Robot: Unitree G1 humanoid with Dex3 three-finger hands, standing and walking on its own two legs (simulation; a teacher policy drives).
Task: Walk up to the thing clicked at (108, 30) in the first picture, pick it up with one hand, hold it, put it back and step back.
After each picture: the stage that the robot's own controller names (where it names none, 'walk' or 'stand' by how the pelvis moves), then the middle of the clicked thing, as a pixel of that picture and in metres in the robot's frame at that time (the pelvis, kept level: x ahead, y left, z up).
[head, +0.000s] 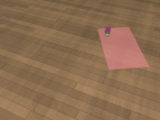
stand; (107, 31) +1.63 -0.37 -0.72
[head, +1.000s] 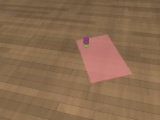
walk; (86, 42) +1.52 +0.03 -0.70
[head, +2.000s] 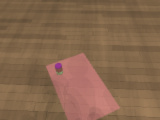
walk; (59, 69) +0.98 +0.26 -0.71
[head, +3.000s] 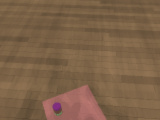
walk; (57, 109) +0.58 +0.22 -0.71
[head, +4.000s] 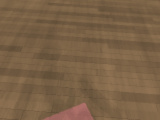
stand; out of the picture +0.41 +0.20 -0.70
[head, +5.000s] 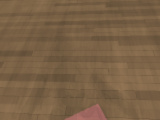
walk; out of the picture +0.38 +0.18 -0.72
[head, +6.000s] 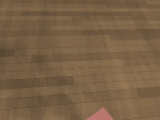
walk; out of the picture +0.20 -0.05 -0.69
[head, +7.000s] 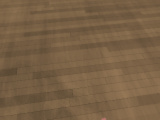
stand; out of the picture +0.21 +0.01 -0.71
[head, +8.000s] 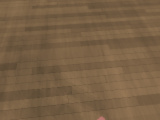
stand; out of the picture +0.20 +0.03 -0.70
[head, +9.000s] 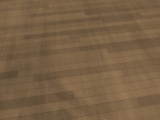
stand; out of the picture +0.21 +0.01 -0.73
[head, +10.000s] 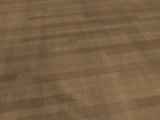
stand; out of the picture +0.21 +0.02 -0.73
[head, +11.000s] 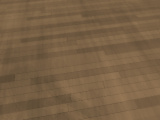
stand; out of the picture +0.20 +0.02 -0.73
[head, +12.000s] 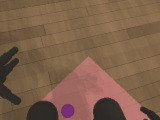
go down; (67, 111) +0.27 +0.03 -0.43
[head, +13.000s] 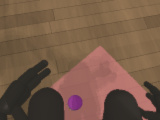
go down; (74, 103) +0.29 +0.04 -0.34
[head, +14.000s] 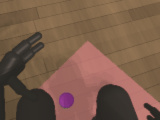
go down; (66, 101) +0.30 +0.05 -0.33
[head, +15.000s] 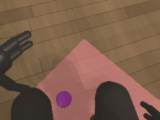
go down; (63, 100) +0.31 +0.05 -0.30
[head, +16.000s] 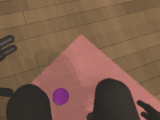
go down; (59, 97) +0.31 +0.06 -0.29
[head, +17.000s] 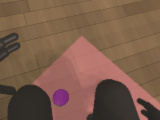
go down; (60, 98) +0.31 +0.06 -0.29
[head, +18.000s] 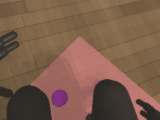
go down; (59, 99) +0.31 +0.06 -0.29
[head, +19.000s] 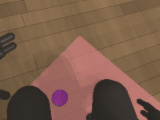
go down; (59, 98) +0.31 +0.06 -0.29
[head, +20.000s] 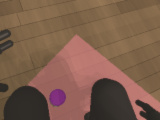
go down; (56, 98) +0.31 +0.06 -0.29
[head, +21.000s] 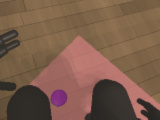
go down; (58, 98) +0.30 +0.06 -0.29
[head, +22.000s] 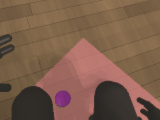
go down; (62, 99) +0.31 +0.05 -0.30
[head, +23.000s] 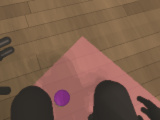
go down; (61, 98) +0.31 +0.06 -0.30
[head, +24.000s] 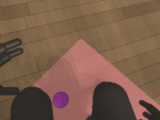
go down; (60, 100) +0.30 +0.05 -0.30
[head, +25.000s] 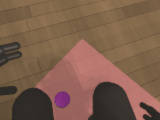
go down; (61, 100) +0.31 +0.05 -0.31
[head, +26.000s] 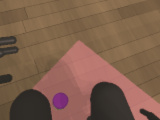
go down; (60, 101) +0.31 +0.05 -0.31
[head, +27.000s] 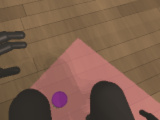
go down; (59, 100) +0.31 +0.05 -0.31
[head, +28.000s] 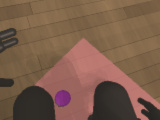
go down; (62, 99) +0.31 +0.05 -0.30
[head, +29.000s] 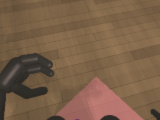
hold; out of the picture +0.27 +0.03 -0.51
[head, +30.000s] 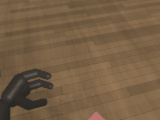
go down; out of the picture +0.22 +0.02 -0.67
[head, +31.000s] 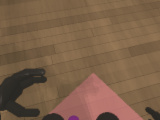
go down; out of the picture +0.27 +0.03 -0.51
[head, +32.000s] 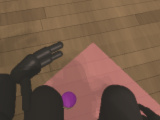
go down; (68, 100) +0.31 +0.05 -0.30
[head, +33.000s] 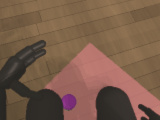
go down; (68, 102) +0.30 +0.05 -0.32
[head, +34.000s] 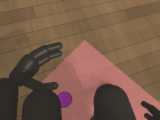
go down; (64, 100) +0.31 +0.05 -0.31
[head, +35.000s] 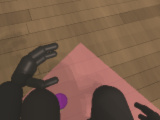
go down; (59, 102) +0.31 +0.06 -0.31
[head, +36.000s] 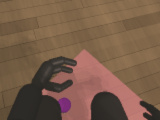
go down; (63, 106) +0.30 +0.04 -0.37
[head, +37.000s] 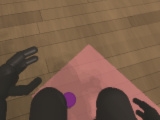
go down; (67, 101) +0.31 +0.05 -0.33
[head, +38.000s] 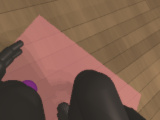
withdraw; (24, 91) +0.32 +0.09 -0.25
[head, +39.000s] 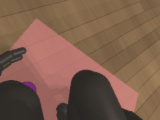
withdraw; (24, 92) +0.32 +0.09 -0.26
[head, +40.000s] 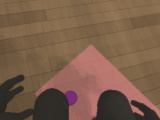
walk; (69, 99) +0.32 +0.05 -0.36
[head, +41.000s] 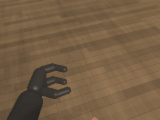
crouch; out of the picture +0.23 +0.02 -0.68
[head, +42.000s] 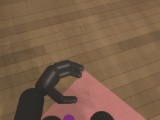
withdraw; out of the picture +0.28 +0.03 -0.51
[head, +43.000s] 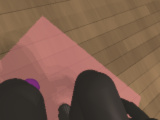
withdraw; (27, 89) +0.32 +0.08 -0.25
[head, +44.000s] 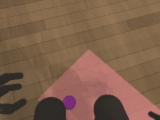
withdraw; (69, 103) +0.31 +0.05 -0.41
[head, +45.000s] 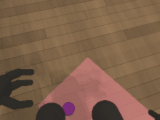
hold; (68, 109) +0.30 +0.04 -0.45
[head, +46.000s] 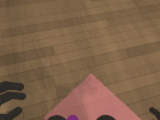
crouch; out of the picture +0.29 +0.03 -0.52
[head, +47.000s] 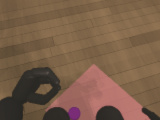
hold; (74, 114) +0.30 +0.04 -0.47
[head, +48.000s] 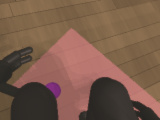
withdraw; (51, 92) +0.33 +0.07 -0.26
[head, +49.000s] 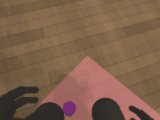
hold; (69, 109) +0.31 +0.03 -0.41
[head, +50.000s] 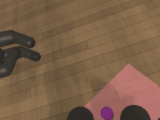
stand; (107, 114) +0.32 +0.01 -0.46
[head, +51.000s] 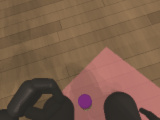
hold; (85, 102) +0.32 +0.03 -0.36
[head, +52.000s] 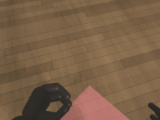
crouch; out of the picture +0.27 +0.03 -0.59
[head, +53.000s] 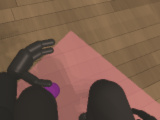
withdraw; (50, 92) +0.34 +0.07 -0.28
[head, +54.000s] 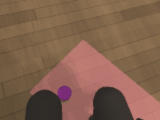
withdraw; (64, 94) +0.35 +0.05 -0.35
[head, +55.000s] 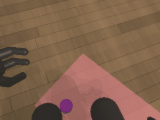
lower; (66, 107) +0.32 +0.04 -0.42
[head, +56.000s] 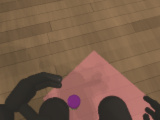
hold; (73, 102) +0.33 +0.04 -0.41
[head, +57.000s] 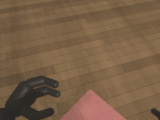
hold; out of the picture +0.29 +0.03 -0.57
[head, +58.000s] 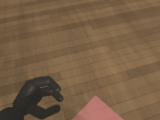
crouch; out of the picture +0.27 +0.02 -0.62
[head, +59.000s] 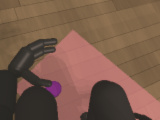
withdraw; (52, 90) +0.34 +0.07 -0.30
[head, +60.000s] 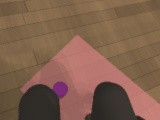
hold; (58, 91) +0.35 +0.06 -0.30
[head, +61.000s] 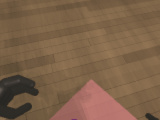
crouch; out of the picture +0.30 +0.02 -0.55
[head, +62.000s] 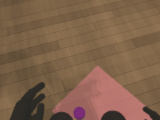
walk; (79, 114) +0.32 +0.03 -0.50
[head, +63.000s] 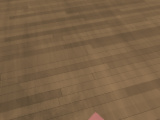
stand; out of the picture +0.26 +0.02 -0.66
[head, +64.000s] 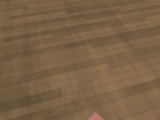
stand; out of the picture +0.25 +0.02 -0.66
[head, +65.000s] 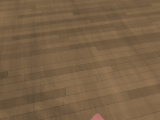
stand; out of the picture +0.26 +0.02 -0.71
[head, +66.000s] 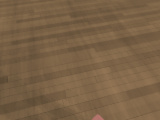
stand; out of the picture +0.27 +0.02 -0.73
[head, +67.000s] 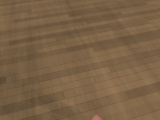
stand; out of the picture +0.25 +0.03 -0.73
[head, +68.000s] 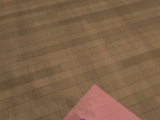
walk; out of the picture +0.34 -0.01 -0.70
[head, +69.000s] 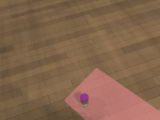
walk; (84, 100) +0.57 +0.04 -0.71
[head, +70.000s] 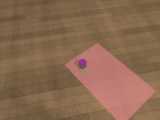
stand; (82, 65) +0.88 +0.01 -0.69
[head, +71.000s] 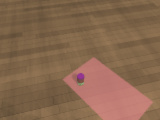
stand; (80, 79) +0.86 +0.01 -0.71
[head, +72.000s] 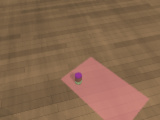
stand; (78, 78) +0.89 +0.02 -0.72
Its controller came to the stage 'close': no
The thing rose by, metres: 0.00
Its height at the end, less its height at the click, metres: +0.00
